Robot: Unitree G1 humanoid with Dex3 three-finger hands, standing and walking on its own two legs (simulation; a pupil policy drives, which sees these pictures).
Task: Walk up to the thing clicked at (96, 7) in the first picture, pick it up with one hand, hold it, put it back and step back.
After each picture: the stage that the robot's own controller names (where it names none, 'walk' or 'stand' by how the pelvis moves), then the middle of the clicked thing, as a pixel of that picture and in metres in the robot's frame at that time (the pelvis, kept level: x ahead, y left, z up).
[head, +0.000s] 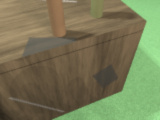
stand; out of the picture +0.86 -0.06 +0.10
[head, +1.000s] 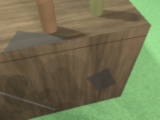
sink last; out of the picture +0.79 -0.02 +0.13
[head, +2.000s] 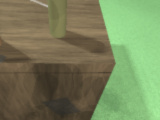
rise first; (57, 7) +0.60 +0.14 +0.13
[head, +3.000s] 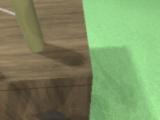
stand; (29, 23) +0.55 +0.23 +0.12
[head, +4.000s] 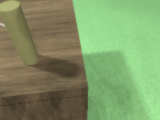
stand; (21, 36) +0.51 +0.25 +0.10
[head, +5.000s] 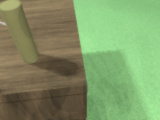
stand; (22, 35) +0.52 +0.26 +0.10
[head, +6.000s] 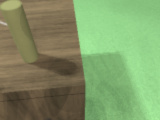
stand; (22, 35) +0.52 +0.26 +0.10
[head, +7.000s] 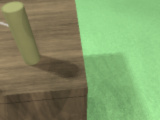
stand; (24, 37) +0.51 +0.25 +0.10
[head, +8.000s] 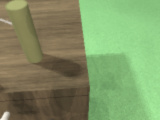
rise first; (27, 35) +0.52 +0.25 +0.10
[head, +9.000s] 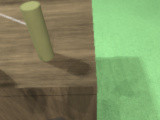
go down; (39, 34) +0.53 +0.24 +0.10
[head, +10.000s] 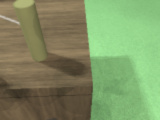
go down; (33, 33) +0.54 +0.22 +0.11
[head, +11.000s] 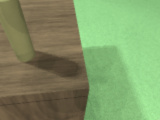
go down; (16, 30) +0.50 +0.22 +0.12
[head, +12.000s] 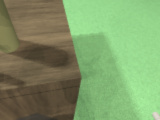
close in; out of the picture +0.51 +0.24 +0.14
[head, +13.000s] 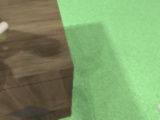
close; out of the picture +0.53 +0.25 +0.16
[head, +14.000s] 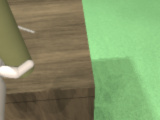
lift; (7, 41) +0.34 +0.21 +0.25
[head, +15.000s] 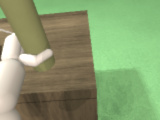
hold; (28, 28) +0.34 +0.16 +0.31
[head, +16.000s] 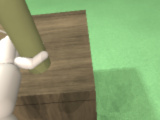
hold; (22, 31) +0.33 +0.17 +0.30
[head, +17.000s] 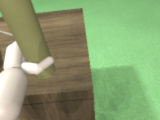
crouch; (30, 38) +0.34 +0.16 +0.27
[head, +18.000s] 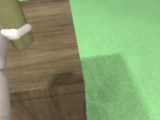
crouch; (7, 5) +0.46 +0.20 +0.29
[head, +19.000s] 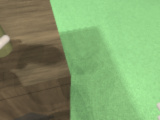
lower; out of the picture +0.51 +0.24 +0.14
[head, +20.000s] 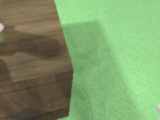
lower; out of the picture +0.52 +0.24 +0.17
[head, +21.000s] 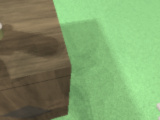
lower; out of the picture +0.52 +0.24 +0.17
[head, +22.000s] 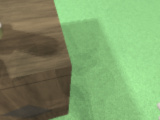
lower; out of the picture +0.52 +0.25 +0.17
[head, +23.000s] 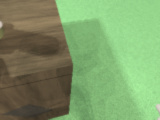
loosen; out of the picture +0.52 +0.25 +0.17
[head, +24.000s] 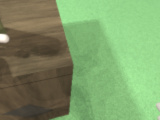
withdraw; out of the picture +0.52 +0.24 +0.17
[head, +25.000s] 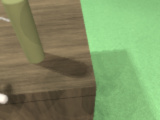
sink last; (27, 32) +0.49 +0.22 +0.14
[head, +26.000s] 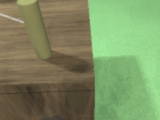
stand; (36, 31) +0.53 +0.24 +0.13
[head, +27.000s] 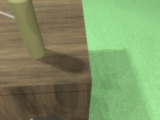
stand; (29, 29) +0.52 +0.23 +0.11
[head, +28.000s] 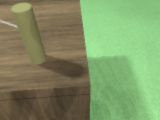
walk; (31, 37) +0.53 +0.23 +0.10
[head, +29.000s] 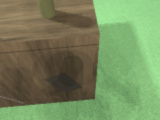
walk; out of the picture +0.70 +0.20 +0.12
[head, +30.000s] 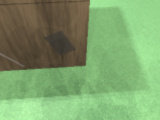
walk; out of the picture +1.04 +0.20 +0.12
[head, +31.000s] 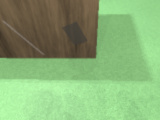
stand; out of the picture +1.33 +0.16 +0.12
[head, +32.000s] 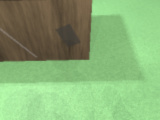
stand; out of the picture +1.32 +0.18 +0.10
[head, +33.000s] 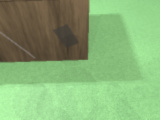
stand; out of the picture +1.31 +0.19 +0.10
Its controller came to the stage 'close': yes
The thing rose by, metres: 0.21
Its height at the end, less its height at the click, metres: +0.00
